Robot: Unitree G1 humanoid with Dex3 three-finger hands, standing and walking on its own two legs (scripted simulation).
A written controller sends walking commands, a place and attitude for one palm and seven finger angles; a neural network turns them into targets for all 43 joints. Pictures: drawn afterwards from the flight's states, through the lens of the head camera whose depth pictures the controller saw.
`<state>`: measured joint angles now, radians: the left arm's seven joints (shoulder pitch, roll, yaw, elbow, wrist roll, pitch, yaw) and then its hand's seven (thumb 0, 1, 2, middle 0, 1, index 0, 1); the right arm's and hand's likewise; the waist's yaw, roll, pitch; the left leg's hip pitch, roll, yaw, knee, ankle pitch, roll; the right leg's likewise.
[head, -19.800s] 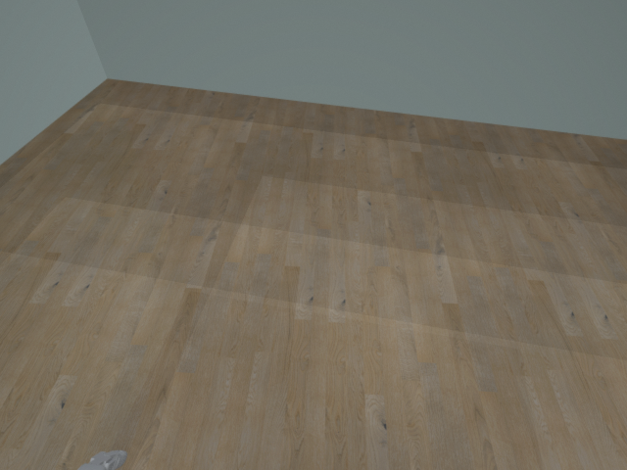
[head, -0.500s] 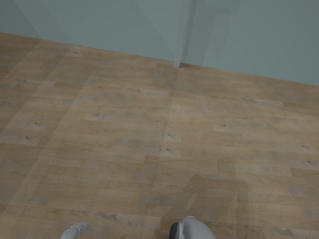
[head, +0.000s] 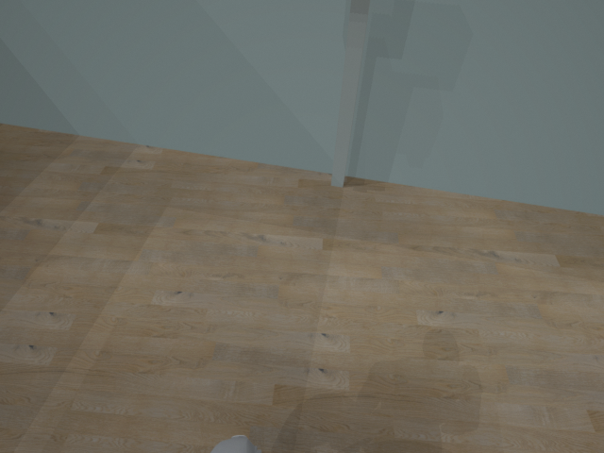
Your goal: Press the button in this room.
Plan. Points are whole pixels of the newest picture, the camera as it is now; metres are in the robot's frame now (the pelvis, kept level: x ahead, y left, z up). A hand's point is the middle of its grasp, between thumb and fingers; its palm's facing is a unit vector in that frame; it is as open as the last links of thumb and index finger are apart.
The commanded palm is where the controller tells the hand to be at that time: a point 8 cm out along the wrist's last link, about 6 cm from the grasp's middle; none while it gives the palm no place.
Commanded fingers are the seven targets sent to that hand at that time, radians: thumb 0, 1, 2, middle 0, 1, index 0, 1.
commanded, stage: turn or walk to find it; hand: left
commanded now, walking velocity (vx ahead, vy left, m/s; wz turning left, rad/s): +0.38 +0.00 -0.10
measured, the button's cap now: out of the picture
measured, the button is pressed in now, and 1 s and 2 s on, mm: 0 0 0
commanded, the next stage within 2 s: stand and wait in 0.62 s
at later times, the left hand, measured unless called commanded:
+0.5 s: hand (244, 328) +0.35 +0.14 -0.16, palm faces -0.11 -0.97 -0.22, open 7.4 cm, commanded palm none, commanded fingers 0.00 0.90 0.90 -0.20 -0.30 -0.20 -0.30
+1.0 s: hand (268, 335) +0.35 +0.10 -0.18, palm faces +0.05 -0.99 -0.12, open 7.3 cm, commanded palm none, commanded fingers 0.00 0.90 0.90 -0.20 -0.30 -0.20 -0.30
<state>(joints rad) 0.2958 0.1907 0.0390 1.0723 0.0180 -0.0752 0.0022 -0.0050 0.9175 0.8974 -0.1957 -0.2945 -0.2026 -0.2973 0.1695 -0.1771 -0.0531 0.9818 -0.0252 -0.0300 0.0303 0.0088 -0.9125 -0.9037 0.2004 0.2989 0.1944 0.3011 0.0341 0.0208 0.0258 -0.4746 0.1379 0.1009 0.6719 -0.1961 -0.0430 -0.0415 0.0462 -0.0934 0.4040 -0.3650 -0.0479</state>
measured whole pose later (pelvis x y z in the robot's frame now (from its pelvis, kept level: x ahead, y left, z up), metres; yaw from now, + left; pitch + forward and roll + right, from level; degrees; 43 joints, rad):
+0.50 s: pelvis +0.22 -0.03 -0.01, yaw -5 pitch -1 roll +2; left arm 0.13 0.18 0.06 1.01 0.03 -0.04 -0.03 0.00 0.91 0.90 -0.19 -0.29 -0.20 -0.30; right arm 0.46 -0.15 -0.07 1.15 -0.02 -0.04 0.00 0.01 -0.91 -0.90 0.20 0.30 0.20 0.30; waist -0.04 0.02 0.05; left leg -0.01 0.13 0.22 0.52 -0.45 -0.08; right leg -0.44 -0.11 -0.13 0.62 -0.18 0.00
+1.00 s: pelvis +0.39 -0.05 +0.00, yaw -3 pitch -1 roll -1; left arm 0.33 0.12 0.01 1.17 0.01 -0.04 0.03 0.00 0.91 0.90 -0.20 -0.29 -0.20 -0.30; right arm 0.13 -0.14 -0.02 1.05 -0.01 -0.04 0.00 0.01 -0.91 -0.90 0.20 0.30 0.19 0.30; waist 0.06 -0.02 0.05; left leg -0.32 0.07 0.13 0.56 -0.22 0.02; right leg -0.11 -0.05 -0.20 0.50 -0.36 0.00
